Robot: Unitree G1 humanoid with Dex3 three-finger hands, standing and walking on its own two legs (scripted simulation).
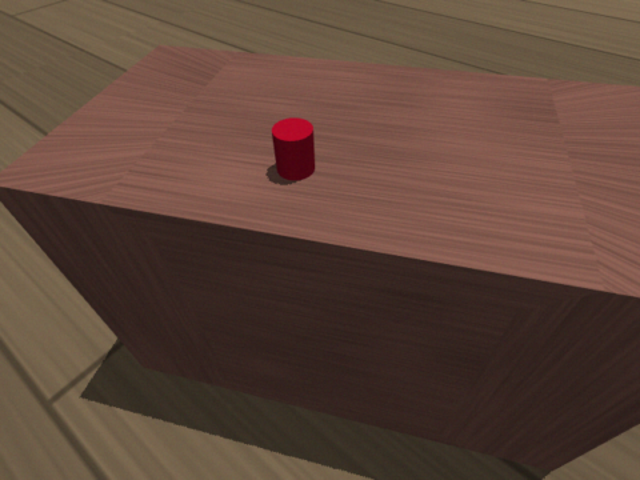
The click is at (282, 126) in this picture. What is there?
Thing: squat round
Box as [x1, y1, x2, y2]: [272, 118, 314, 180]
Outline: 284,119 277,122 272,128 277,171 282,177 287,179 302,179 310,175 314,170 312,126 308,121 300,118
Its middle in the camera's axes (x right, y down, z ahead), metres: -0.05 -0.16 +0.70
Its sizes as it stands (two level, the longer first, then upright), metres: 0.071 0.071 0.084
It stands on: a support 0.80 m high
